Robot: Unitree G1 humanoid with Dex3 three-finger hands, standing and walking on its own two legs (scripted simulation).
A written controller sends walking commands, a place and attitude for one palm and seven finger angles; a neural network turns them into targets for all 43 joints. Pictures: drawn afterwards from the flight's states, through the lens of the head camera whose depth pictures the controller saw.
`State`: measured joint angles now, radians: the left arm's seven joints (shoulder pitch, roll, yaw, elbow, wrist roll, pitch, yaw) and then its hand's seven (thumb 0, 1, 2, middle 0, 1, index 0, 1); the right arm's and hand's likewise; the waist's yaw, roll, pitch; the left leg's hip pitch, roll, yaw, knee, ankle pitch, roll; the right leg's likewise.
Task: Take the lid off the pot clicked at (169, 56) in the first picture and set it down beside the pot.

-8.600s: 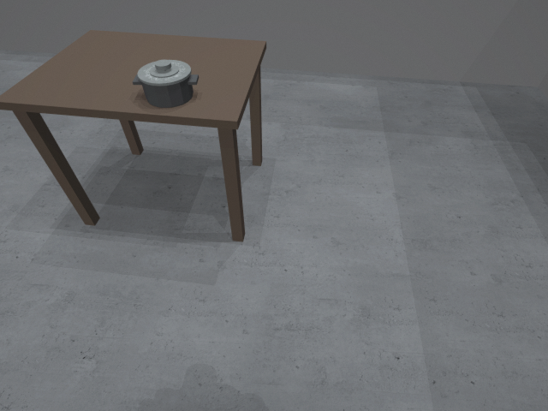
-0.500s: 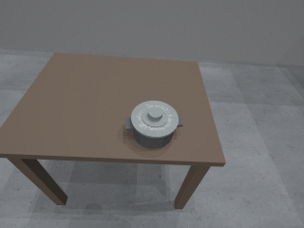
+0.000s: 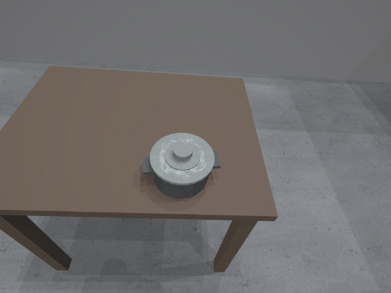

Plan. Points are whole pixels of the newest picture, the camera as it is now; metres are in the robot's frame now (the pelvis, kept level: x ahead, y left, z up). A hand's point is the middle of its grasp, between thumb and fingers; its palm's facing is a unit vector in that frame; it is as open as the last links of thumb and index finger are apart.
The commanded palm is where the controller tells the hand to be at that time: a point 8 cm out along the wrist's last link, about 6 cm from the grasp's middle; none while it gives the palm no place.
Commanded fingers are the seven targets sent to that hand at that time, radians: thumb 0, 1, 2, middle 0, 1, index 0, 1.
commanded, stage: shuffle to correct the standing spot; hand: left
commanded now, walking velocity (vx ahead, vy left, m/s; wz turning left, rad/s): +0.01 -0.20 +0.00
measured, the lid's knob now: (182, 151) +0.45 +0.05 +0.01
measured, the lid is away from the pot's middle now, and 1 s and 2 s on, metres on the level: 0.00 0.00 0.00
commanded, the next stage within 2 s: come to a stop and stand still in 0.52 s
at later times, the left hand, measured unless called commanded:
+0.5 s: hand out of the picture +0.02 +0.09 -0.20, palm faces +0.07 -0.99 -0.14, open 7.4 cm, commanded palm none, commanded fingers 0.00 0.90 0.90 -0.20 -0.30 -0.20 -0.30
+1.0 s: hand out of the picture +0.02 +0.06 -0.17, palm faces +0.04 -0.98 -0.19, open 7.3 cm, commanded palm none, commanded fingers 0.00 0.90 0.90 -0.20 -0.30 -0.20 -0.30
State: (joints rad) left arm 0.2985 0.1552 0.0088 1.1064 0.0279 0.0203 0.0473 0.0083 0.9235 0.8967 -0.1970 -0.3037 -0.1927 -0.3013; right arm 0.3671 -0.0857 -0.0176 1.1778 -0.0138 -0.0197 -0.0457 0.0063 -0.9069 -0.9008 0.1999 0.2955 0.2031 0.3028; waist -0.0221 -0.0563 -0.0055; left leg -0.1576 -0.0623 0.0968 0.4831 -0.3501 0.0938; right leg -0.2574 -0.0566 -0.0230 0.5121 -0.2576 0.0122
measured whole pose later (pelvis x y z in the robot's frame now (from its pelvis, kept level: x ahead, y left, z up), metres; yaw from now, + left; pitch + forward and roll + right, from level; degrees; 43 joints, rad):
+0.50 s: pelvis +0.03 -0.08 -0.01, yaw +2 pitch +0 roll -1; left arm 0.31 0.17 0.03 1.01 0.04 0.04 0.04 0.00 0.91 0.90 -0.20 -0.30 -0.20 -0.30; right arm 0.19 -0.14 -0.05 1.10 0.00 0.02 -0.07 0.01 -0.91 -0.90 0.20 0.30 0.20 0.30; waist 0.01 -0.08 0.07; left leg -0.26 0.04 0.09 0.61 -0.34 0.01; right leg -0.20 0.06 -0.11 0.55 -0.36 -0.08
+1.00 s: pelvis +0.01 -0.12 +0.00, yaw +2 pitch +0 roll +0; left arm 0.29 0.17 0.00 1.02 0.03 0.01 0.03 0.01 0.92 0.90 -0.20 -0.30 -0.20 -0.30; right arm 0.27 -0.17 -0.04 1.07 0.00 0.03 0.00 0.01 -0.91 -0.90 0.20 0.30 0.20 0.30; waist 0.00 -0.01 0.03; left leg -0.25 0.08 0.06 0.54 -0.28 -0.04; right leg -0.18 -0.05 -0.01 0.50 -0.32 0.04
